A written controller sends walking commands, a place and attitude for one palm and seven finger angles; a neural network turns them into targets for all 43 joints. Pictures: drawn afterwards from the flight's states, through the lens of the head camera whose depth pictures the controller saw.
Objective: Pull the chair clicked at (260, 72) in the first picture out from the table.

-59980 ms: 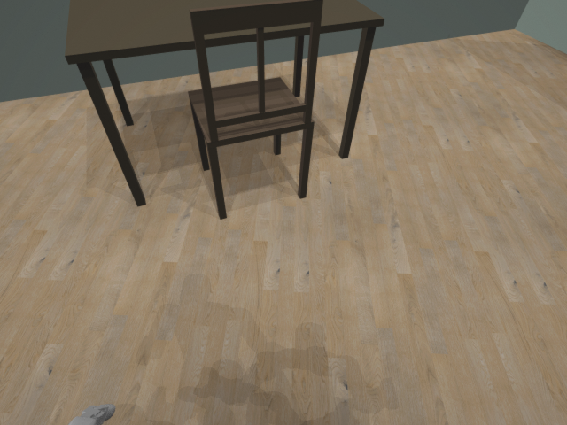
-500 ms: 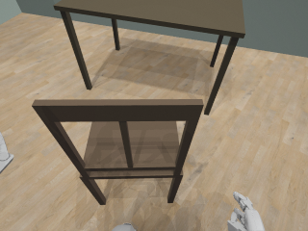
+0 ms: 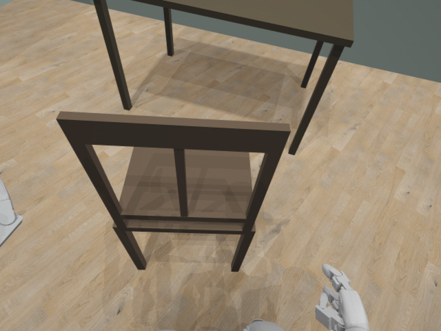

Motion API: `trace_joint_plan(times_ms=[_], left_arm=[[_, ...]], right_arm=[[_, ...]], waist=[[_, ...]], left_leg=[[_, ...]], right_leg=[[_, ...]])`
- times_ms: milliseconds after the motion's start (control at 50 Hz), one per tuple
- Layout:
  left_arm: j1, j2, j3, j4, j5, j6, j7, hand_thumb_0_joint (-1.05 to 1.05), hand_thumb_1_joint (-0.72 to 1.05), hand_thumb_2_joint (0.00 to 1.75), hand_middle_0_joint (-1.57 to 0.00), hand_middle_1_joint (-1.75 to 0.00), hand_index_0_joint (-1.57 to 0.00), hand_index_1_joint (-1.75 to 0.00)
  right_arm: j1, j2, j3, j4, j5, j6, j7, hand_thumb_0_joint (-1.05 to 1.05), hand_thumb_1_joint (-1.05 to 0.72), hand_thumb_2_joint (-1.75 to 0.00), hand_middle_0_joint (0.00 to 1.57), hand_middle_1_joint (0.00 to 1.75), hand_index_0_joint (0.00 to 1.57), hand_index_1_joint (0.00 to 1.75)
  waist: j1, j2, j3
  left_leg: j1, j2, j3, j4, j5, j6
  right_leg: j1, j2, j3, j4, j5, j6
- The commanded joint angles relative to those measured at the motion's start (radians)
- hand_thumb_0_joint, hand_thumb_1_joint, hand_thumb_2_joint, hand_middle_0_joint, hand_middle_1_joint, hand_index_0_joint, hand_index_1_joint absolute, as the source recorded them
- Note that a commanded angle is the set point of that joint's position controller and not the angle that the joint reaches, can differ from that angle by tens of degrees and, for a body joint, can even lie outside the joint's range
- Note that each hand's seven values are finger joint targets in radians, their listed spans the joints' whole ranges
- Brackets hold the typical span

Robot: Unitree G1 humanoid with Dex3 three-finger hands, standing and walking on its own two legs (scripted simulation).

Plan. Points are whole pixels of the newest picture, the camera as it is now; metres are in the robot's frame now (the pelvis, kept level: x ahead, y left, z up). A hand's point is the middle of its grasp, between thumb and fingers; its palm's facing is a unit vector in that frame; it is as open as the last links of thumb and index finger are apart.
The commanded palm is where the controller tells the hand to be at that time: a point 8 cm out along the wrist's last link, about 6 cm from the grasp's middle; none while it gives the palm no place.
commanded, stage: step back with the hand held close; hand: left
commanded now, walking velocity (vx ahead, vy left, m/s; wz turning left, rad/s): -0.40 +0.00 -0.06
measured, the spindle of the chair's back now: (182, 185) +0.44 +0.12 -0.08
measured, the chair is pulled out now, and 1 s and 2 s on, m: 0.64 0.64 0.64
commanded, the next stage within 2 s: stop stepping back and stand still in 0.10 s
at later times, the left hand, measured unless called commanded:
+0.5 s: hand (15, 323) +0.11 +0.22 +0.16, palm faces +0.37 -0.80 -0.47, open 7.4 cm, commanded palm +0.06 +0.26 +0.18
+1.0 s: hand out of the picture +0.10 +0.23 +0.17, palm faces +0.45 -0.76 -0.47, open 7.4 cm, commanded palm +0.04 +0.26 +0.18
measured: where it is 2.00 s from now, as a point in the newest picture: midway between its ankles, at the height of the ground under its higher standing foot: outside the picture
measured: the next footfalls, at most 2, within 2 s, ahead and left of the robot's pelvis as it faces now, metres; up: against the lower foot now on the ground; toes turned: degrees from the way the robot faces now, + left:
right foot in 0.12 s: -0.01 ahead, -0.16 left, +0.00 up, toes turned +0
left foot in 0.42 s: -0.06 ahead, +0.09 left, +0.00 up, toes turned +0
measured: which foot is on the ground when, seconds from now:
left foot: down 0.00-0.18, up 0.20-0.40, down 0.42-1.00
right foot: up 0.00-0.10, down 0.12-1.00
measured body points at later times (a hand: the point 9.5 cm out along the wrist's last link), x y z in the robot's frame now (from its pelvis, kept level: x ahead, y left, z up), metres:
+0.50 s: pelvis -0.09 -0.03 +0.00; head -0.09 -0.01 +0.45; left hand +0.09 +0.26 +0.19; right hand +0.02 -0.31 -0.07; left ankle -0.10 +0.09 -0.73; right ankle -0.05 -0.16 -0.73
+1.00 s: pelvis -0.10 -0.04 +0.00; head -0.10 -0.03 +0.45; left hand +0.07 +0.26 +0.20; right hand +0.03 -0.28 -0.09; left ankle -0.10 +0.09 -0.73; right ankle -0.05 -0.16 -0.73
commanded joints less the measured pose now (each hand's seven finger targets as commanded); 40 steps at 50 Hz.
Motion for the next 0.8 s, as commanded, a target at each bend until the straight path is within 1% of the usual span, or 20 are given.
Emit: trace_joint_plan(times_ms=[0, 60, 120, 140, 160, 180, 220, 240, 280, 320, 360, 420, 460, 500, 540, 620, 680, 720, 760, 780], left_arm=[[0.027, 0.196, 0.135, -0.311, -0.004, -0.102, 0.007, 0.00, 0.90, 0.90, -0.20, -0.30, -0.20, -0.30], [0.037, 0.202, 0.158, -0.230, -0.004, -0.098, -0.002, 0.00, 0.90, 0.90, -0.20, -0.30, -0.20, -0.30], [0.062, 0.219, 0.182, -0.151, 0.005, -0.112, -0.015, 0.00, 0.90, 0.90, -0.20, -0.30, -0.20, -0.30], [0.055, 0.231, 0.182, -0.135, 0.013, -0.121, -0.017, 0.00, 0.90, 0.90, -0.20, -0.30, -0.20, -0.30], [0.063, 0.225, 0.156, -0.126, 0.008, -0.115, -0.021, 0.00, 0.90, 0.90, -0.20, -0.30, -0.20, -0.30], [0.108, 0.220, 0.163, -0.099, -0.011, -0.104, -0.016, 0.00, 0.90, 0.90, -0.20, -0.30, -0.20, -0.30], [0.256, 0.194, 0.177, 0.020, -0.022, -0.041, 0.002, 0.00, 0.90, 0.90, -0.20, -0.30, -0.20, -0.30], [0.260, 0.192, 0.167, 0.007, -0.008, -0.020, 0.014, 0.00, 0.90, 0.90, -0.20, -0.30, -0.20, -0.30], [0.199, 0.204, 0.159, -0.049, -0.006, -0.020, 0.035, 0.00, 0.90, 0.90, -0.20, -0.30, -0.20, -0.30], [0.132, 0.230, 0.155, -0.125, -0.003, -0.028, 0.045, 0.00, 0.90, 0.90, -0.20, -0.30, -0.20, -0.30], [0.093, 0.230, 0.129, -0.196, -0.001, -0.035, 0.052, 0.00, 0.90, 0.90, -0.20, -0.30, -0.20, -0.30], [0.079, 0.227, 0.116, -0.283, 0.005, -0.048, 0.049, 0.00, 0.90, 0.90, -0.20, -0.30, -0.20, -0.30], [0.064, 0.228, 0.117, -0.235, 0.020, -0.042, 0.039, 0.00, 0.90, 0.90, -0.20, -0.30, -0.20, -0.30], [-0.040, 0.220, 0.110, -0.193, 0.032, -0.046, 0.034, 0.00, 0.90, 0.90, -0.20, -0.30, -0.20, -0.30], [-0.054, 0.166, 0.074, -0.081, 0.031, -0.044, 0.034, 0.00, 0.90, 0.90, -0.20, -0.30, -0.20, -0.30], [-0.071, 0.129, 0.038, 0.044, 0.037, -0.025, 0.027, 0.00, 0.90, 0.90, -0.20, -0.30, -0.20, -0.30], [-0.120, 0.126, 0.012, 0.028, 0.037, -0.014, 0.018, 0.00, 0.90, 0.90, -0.20, -0.30, -0.20, -0.30], [-0.167, 0.156, 0.022, -0.049, 0.035, -0.020, 0.016, 0.00, 0.90, 0.90, -0.20, -0.30, -0.20, -0.30], [-0.160, 0.181, 0.050, -0.116, 0.032, -0.029, 0.022, 0.00, 0.90, 0.90, -0.20, -0.30, -0.20, -0.30], [-0.140, 0.188, 0.063, -0.151, 0.031, -0.035, 0.024, 0.00, 0.90, 0.90, -0.20, -0.30, -0.20, -0.30]], right_arm=[[-0.016, -0.169, -0.069, -0.104, 0.015, -0.059, 0.008, 0.00, -0.90, -0.90, 0.20, 0.30, 0.20, 0.30], [-0.035, -0.169, -0.054, -0.103, -0.003, -0.054, 0.006, 0.00, -0.90, -0.90, 0.20, 0.30, 0.20, 0.30], [-0.040, -0.166, -0.051, -0.107, 0.005, -0.038, 0.009, 0.00, -0.90, -0.90, 0.20, 0.30, 0.20, 0.30], [-0.028, -0.160, -0.054, -0.113, 0.010, -0.027, 0.010, 0.00, -0.90, -0.90, 0.20, 0.30, 0.20, 0.30], [-0.014, -0.157, -0.076, -0.138, 0.021, -0.014, 0.006, 0.00, -0.90, -0.90, 0.20, 0.30, 0.20, 0.30], [-0.048, -0.152, -0.088, -0.153, 0.037, -0.006, 0.002, 0.00, -0.90, -0.90, 0.20, 0.30, 0.20, 0.30], [-0.052, -0.112, -0.056, -0.167, 0.051, 0.041, -0.006, 0.00, -0.90, -0.90, 0.20, 0.30, 0.20, 0.30], [-0.075, -0.106, -0.032, -0.179, 0.052, 0.063, -0.006, 0.00, -0.90, -0.90, 0.20, 0.30, 0.20, 0.30], [-0.075, -0.112, -0.014, -0.189, 0.057, 0.074, -0.021, 0.00, -0.90, -0.90, 0.20, 0.30, 0.20, 0.30], [-0.047, -0.133, -0.019, -0.185, 0.049, 0.055, -0.034, 0.00, -0.90, -0.90, 0.20, 0.30, 0.20, 0.30], [-0.033, -0.153, -0.034, -0.176, 0.041, 0.024, -0.046, 0.00, -0.90, -0.90, 0.20, 0.30, 0.20, 0.30], [-0.025, -0.185, -0.051, -0.179, 0.045, -0.018, -0.047, 0.00, -0.90, -0.90, 0.20, 0.30, 0.20, 0.30], [-0.024, -0.166, -0.034, -0.165, 0.042, -0.020, -0.038, 0.00, -0.90, -0.90, 0.20, 0.30, 0.20, 0.30], [0.002, -0.162, -0.038, -0.151, 0.052, -0.026, -0.034, 0.00, -0.90, -0.90, 0.20, 0.30, 0.20, 0.30], [0.019, -0.176, -0.042, -0.142, 0.054, -0.025, -0.027, 0.00, -0.90, -0.90, 0.20, 0.30, 0.20, 0.30], [0.015, -0.177, -0.038, -0.149, 0.053, -0.007, -0.028, 0.00, -0.90, -0.90, 0.20, 0.30, 0.20, 0.30], [0.003, -0.174, -0.035, -0.157, 0.042, 0.006, -0.024, 0.00, -0.90, -0.90, 0.20, 0.30, 0.20, 0.30], [-0.003, -0.172, -0.032, -0.151, 0.031, 0.008, -0.022, 0.00, -0.90, -0.90, 0.20, 0.30, 0.20, 0.30], [-0.007, -0.168, -0.026, -0.145, 0.023, 0.002, -0.019, 0.00, -0.90, -0.90, 0.20, 0.30, 0.20, 0.30], [-0.015, -0.168, -0.024, -0.146, 0.021, -0.003, -0.020, 0.00, -0.90, -0.90, 0.20, 0.30, 0.20, 0.30]], waist=[[0.000, 0.313, -0.210], [-0.010, 0.316, -0.180], [-0.005, 0.192, -0.196], [-0.018, 0.075, -0.216], [-0.024, -0.209, -0.256], [-0.003, -0.288, -0.265], [-0.009, -0.152, -0.278], [-0.021, -0.113, -0.273], [-0.028, -0.128, -0.272], [-0.030, -0.165, -0.255], [-0.026, -0.105, -0.212], [-0.009, 0.184, -0.171], [-0.012, 0.370, -0.108], [-0.012, 0.332, -0.017], [-0.019, 0.221, 0.013], [-0.021, 0.134, 0.045], [-0.026, -0.041, 0.063], [-0.037, -0.109, 0.018], [-0.034, -0.066, -0.049], [-0.028, 0.007, -0.081]], left_leg=[[0.252, 0.245, -0.111, -0.083, 0.758, 0.103], [0.133, 0.243, -0.146, -0.080, 0.535, 0.086], [0.053, 0.166, -0.079, 0.010, 0.308, 0.036], [0.034, 0.104, -0.011, 0.095, 0.226, 0.008], [-0.056, -0.017, 0.026, 0.228, 0.021, -0.037], [-0.111, -0.066, -0.019, 0.376, -0.259, -0.029], [-0.154, -0.018, -0.114, 0.421, -0.238, -0.019], [-0.145, -0.018, -0.093, 0.354, -0.209, -0.018], [-0.084, -0.036, -0.048, 0.192, -0.175, -0.003], [0.004, -0.052, -0.011, -0.011, -0.123, 0.013], [0.097, -0.040, -0.017, -0.189, -0.050, 0.034], [0.158, 0.105, -0.146, -0.267, 0.179, 0.078], [0.009, 0.128, -0.178, -0.305, 0.035, 0.091], [-0.199, 0.102, -0.139, -0.317, -0.205, 0.088], [-0.221, 0.064, -0.117, -0.273, -0.317, 0.077], [-0.228, 0.034, -0.109, -0.240, -0.482, 0.080], [-0.129, -0.015, -0.091, -0.116, -0.400, 0.074], [-0.028, -0.044, -0.070, -0.049, -0.279, 0.071], [0.049, -0.041, -0.080, -0.104, -0.201, 0.073], [0.076, -0.021, -0.108, -0.159, -0.191, 0.080]], right_leg=[[0.059, -0.038, -0.024, -0.245, 0.061, -0.019], [0.185, -0.036, -0.042, -0.431, 0.170, -0.008], [0.295, -0.064, -0.067, -0.573, 0.436, -0.002], [0.290, -0.127, -0.020, -0.564, 0.638, -0.025], [0.298, -0.244, 0.178, -0.539, 0.860, -0.109], [0.298, -0.356, 0.238, -0.575, 0.919, -0.174], [0.325, -0.353, 0.219, -0.531, 0.718, -0.175], [0.329, -0.322, 0.190, -0.501, 0.708, -0.160], [0.338, -0.275, 0.127, -0.497, 0.589, -0.122], [0.318, -0.255, 0.127, -0.531, 0.372, -0.094], [0.302, -0.220, 0.124, -0.529, 0.242, -0.065], [0.269, -0.097, 0.036, -0.399, 0.250, -0.013], [0.270, -0.071, -0.036, -0.358, 0.088, 0.003], [0.378, -0.064, -0.035, -0.386, 0.123, 0.000], [0.371, -0.051, -0.003, -0.440, 0.105, -0.004], [0.280, -0.028, 0.041, -0.481, -0.109, -0.018], [0.154, -0.061, 0.141, -0.612, -0.200, -0.044], [0.125, -0.105, 0.198, -0.668, -0.187, -0.066], [0.169, -0.113, 0.188, -0.641, -0.099, -0.071], [0.193, -0.093, 0.164, -0.599, -0.056, -0.062]])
